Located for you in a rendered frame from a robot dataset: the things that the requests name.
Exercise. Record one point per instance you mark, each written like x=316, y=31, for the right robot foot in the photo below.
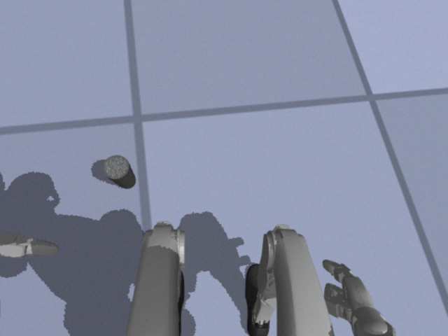
x=251, y=291

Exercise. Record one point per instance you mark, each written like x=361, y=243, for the left robot hand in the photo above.
x=17, y=246

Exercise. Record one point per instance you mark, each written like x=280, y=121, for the cup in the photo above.
x=118, y=169

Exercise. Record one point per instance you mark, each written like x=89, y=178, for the right robot hand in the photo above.
x=354, y=294

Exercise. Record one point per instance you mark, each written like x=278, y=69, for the right robot arm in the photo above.
x=366, y=321

